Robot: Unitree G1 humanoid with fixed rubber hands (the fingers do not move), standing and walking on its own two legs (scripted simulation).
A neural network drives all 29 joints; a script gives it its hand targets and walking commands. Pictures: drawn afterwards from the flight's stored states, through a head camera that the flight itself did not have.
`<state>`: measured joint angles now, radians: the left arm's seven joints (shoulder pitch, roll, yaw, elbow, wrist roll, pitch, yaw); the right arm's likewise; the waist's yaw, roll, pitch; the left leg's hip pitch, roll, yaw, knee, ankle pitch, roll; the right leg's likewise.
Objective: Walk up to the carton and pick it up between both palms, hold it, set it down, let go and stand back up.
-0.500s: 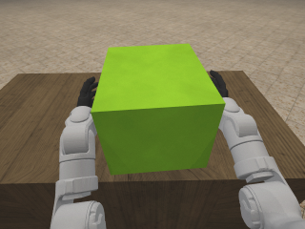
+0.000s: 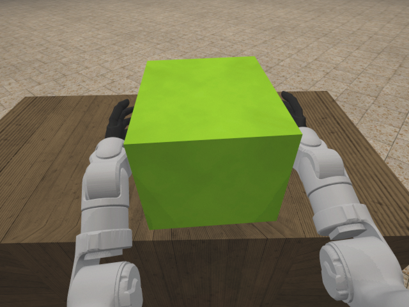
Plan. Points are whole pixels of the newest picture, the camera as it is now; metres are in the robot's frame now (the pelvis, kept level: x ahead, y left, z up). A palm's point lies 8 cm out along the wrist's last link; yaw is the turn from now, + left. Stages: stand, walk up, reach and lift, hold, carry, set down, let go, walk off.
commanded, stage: hold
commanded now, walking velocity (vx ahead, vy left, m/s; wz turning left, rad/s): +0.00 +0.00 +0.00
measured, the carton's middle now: (207, 134) +0.41 +0.00 +0.17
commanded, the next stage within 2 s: set down in 0.16 s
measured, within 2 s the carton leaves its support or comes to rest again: neither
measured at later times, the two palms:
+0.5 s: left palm (116, 124) +0.38 +0.16 +0.22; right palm (296, 130) +0.37 -0.17 +0.20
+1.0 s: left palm (134, 145) +0.42 +0.15 +0.14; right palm (290, 149) +0.39 -0.18 +0.13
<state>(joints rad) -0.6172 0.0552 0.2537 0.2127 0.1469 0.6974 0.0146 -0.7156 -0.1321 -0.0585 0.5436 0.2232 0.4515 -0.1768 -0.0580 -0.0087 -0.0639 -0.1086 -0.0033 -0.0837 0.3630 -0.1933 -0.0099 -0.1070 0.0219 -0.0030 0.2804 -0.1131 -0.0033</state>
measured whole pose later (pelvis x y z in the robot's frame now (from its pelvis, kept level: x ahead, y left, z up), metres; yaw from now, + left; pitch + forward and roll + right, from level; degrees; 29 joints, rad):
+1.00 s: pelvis +0.03 +0.00 +0.00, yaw +0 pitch -4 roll -2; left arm -0.58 0.07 0.18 0.37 0.16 0.36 -0.01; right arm -0.55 -0.05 -0.14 0.60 0.10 0.08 -0.17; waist -0.08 -0.07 0.03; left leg -0.06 0.01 -0.07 0.37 -0.25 -0.01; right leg -0.03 0.03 -0.02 0.25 -0.15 0.00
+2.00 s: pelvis +0.03 +0.01 +0.00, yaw -1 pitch +3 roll -1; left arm -0.80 0.10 0.29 0.96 0.16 0.02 -0.07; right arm -0.63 0.05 -0.41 0.77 -0.19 -0.02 -0.13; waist -0.09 -0.02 -0.03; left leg -0.18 -0.01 -0.02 0.33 -0.20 0.01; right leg -0.18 0.00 0.00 0.26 -0.13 0.02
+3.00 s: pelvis +0.01 +0.01 +0.00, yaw +0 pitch +11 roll -1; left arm -1.01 0.21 0.28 1.43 0.13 -0.27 -0.07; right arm -0.73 0.12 -0.61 0.92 -0.34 -0.17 -0.13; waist -0.14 -0.01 -0.07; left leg -0.41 -0.01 -0.02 0.41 -0.19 0.01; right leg -0.41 -0.01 -0.03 0.33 -0.12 0.01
